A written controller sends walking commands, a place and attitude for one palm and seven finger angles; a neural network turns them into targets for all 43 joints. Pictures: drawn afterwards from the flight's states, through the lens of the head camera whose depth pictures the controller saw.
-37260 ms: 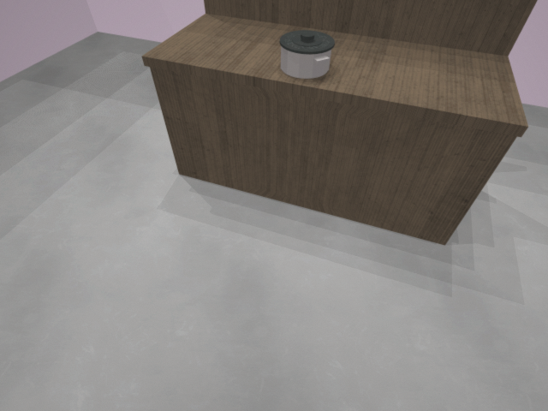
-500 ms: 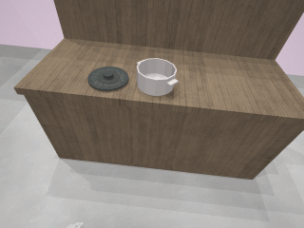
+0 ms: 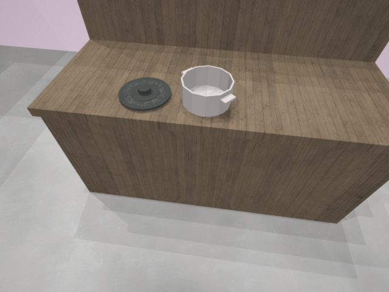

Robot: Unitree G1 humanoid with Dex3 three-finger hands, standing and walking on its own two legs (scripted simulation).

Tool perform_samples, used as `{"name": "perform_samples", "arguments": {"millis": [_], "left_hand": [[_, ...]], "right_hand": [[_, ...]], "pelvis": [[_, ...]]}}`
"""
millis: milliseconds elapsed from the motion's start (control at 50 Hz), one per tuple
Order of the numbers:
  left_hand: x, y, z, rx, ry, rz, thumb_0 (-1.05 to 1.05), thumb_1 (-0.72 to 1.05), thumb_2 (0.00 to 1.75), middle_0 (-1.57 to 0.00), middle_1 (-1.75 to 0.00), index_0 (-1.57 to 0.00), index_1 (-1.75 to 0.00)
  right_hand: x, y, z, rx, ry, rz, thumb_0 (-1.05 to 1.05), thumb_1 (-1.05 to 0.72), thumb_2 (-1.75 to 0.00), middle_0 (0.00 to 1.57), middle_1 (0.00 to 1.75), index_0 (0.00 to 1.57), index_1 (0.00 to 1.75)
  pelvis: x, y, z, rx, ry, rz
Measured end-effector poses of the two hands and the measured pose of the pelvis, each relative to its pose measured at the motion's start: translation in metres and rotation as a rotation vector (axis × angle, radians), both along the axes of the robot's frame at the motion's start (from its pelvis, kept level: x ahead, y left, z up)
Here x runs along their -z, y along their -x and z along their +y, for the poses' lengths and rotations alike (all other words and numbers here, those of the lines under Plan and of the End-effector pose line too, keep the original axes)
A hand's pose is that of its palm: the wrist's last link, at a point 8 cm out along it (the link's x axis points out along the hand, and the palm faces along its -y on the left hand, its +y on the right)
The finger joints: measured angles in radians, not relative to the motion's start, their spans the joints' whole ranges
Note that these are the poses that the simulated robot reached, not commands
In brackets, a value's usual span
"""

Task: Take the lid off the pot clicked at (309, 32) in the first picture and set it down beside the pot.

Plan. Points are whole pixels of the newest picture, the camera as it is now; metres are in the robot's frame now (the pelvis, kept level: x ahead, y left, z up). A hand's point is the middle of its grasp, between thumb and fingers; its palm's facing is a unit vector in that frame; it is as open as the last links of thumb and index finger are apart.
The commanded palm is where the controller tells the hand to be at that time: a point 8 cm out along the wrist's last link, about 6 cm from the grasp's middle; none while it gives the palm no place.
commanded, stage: let the arm hang, fingers relaxed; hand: left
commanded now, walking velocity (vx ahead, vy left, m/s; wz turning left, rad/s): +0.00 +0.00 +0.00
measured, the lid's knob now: (144, 88) +0.80 +0.24 -0.07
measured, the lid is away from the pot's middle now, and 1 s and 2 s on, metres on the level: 0.24 0.24 0.24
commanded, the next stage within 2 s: look to check the result in 0.44 s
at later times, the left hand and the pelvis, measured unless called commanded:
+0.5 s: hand out of the picture -0.01 +0.14 -0.18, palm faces +0.06 -0.99 -0.14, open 7.4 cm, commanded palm none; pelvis +0.01 -0.01 +0.00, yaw +0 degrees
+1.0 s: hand out of the picture +0.00 +0.13 -0.18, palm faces +0.06 -0.99 -0.15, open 7.4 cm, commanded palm none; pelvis +0.02 -0.01 +0.00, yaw +0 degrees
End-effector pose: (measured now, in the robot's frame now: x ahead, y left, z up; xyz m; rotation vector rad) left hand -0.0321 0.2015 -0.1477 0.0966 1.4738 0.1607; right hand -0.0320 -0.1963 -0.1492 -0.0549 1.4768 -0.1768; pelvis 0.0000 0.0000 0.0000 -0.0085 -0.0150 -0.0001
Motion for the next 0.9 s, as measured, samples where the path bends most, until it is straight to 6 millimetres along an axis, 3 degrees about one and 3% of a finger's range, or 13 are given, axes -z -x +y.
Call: {"name": "perform_samples", "arguments": {"millis": [120, 900], "left_hand": [[0.005, -0.014, -0.011, 0.016, 0.021, -0.022, 0.02, 0.93, 0.9, -0.2, -0.3, -0.2, -0.3], [0.004, -0.026, -0.018, -0.009, 0.012, -0.016, 0.0, 0.91, 0.9, -0.19, -0.3, -0.19, -0.3]], "right_hand": [[-0.002, -0.002, -0.006, 0.021, 0.015, -0.017, 0.02, -0.93, -0.9, 0.2, 0.3, 0.2, 0.29], [-0.003, -0.016, -0.015, 0.022, 0.024, -0.004, 0.01, -0.92, -0.9, 0.2, 0.3, 0.2, 0.29]], "pelvis": [[0.0, -0.002, -0.004, 0.006, -0.003, -0.004], [0.0, -0.019, -0.013, 0.003, -0.009, 0.006]]}}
